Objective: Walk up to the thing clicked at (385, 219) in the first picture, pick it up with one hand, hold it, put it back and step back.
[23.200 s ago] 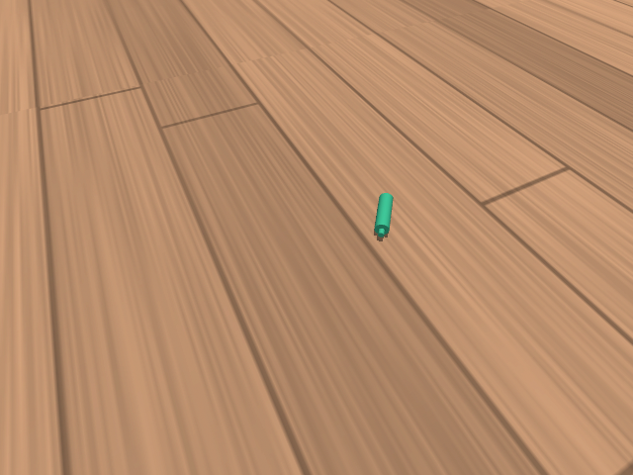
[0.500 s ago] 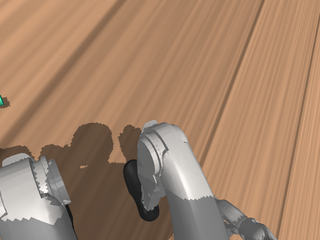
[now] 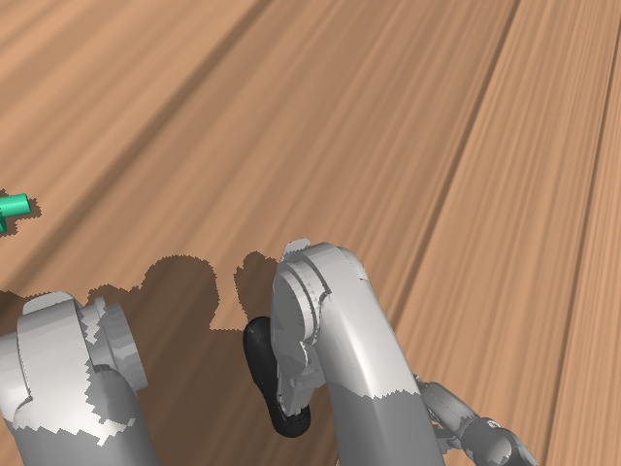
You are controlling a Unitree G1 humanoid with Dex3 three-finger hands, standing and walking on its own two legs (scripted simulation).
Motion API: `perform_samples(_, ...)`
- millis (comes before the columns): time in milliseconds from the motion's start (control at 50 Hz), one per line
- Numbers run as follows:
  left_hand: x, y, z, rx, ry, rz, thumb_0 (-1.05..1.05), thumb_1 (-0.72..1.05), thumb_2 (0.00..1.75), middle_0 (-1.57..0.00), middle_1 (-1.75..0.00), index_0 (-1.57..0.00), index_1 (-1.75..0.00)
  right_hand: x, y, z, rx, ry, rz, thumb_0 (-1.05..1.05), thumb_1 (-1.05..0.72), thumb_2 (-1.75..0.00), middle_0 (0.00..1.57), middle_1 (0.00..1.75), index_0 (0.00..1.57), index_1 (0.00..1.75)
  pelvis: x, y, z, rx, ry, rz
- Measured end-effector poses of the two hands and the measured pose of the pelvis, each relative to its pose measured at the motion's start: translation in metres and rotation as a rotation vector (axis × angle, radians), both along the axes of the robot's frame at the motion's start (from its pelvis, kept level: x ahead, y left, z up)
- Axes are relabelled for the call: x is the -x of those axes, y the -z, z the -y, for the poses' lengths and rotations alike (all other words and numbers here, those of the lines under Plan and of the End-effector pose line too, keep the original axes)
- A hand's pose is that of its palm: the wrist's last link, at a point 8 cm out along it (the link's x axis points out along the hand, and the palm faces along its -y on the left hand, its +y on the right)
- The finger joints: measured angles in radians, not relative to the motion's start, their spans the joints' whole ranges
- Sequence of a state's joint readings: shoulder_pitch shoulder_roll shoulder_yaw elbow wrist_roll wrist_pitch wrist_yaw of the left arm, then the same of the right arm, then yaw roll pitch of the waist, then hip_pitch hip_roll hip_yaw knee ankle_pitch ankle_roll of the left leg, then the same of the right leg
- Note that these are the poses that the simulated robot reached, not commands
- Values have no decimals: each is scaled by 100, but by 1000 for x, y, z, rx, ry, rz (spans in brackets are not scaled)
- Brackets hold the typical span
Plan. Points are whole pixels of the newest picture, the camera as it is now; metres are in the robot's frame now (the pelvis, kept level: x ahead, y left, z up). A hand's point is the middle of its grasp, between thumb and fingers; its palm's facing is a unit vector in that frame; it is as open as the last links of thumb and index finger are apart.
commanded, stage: close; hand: left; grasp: from above
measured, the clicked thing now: out of the picture +0.41 +0.35 -0.27
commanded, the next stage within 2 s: settle in 0.24 s
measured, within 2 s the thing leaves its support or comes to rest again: leaves its support in 0.66 s
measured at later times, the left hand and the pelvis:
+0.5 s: hand out of the picture +0.39 +0.36 -0.25, palm faces -0.45 -0.17 -0.88, open 9.0 cm; pelvis +0.00 +0.00 +0.00, yaw +0 degrees
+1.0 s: hand out of the picture +0.39 +0.37 -0.17, palm faces -0.41 -0.11 -0.90, open 9.0 cm; pelvis +0.00 +0.00 +0.02, yaw +3 degrees
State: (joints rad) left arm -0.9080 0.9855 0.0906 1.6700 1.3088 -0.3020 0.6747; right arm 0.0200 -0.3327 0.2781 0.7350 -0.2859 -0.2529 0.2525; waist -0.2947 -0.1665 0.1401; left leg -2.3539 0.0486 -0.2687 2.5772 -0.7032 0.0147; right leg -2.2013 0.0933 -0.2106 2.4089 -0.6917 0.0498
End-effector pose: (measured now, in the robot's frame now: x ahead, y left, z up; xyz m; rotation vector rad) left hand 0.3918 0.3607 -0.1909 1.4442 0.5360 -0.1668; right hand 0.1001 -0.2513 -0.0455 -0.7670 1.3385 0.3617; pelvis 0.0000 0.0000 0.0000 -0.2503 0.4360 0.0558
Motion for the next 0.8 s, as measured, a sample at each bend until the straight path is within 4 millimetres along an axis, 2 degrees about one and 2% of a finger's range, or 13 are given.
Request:
perform_samples(140, -5, 0, -1, 1, -24, -17, 1, 14, 49, -68, -61, -72, -59, -2, -4, 4, -7, 1, 17, 0, -89, -89, 20, 30, 20, 30, -1, -1, 0, -2, -2, -4)
perform_samples(600, -9, -2, -4, 20, -49, -25, 2, 14, 44, -71, -57, -76, -55, 12, 4, 3, -27, 43, -21, 0, -91, -90, 20, 30, 20, 30, -2, 0, 3, -12, -1, -10)
perform_samples(700, -10, -10, -5, 28, -37, 16, 2, 14, 44, -71, -56, -76, -54, 8, 5, 2, -26, 65, -22, 0, -91, -90, 20, 30, 20, 30, -5, -1, 3, -9, -6, -30)
perform_samples(800, -10, -31, -9, 11, -36, 58, 2, 14, 44, -71, -56, -76, -53, -6, 7, 2, -43, 93, 14, 0, -91, -90, 20, 30, 20, 30, -7, -4, 3, -13, -16, -55)
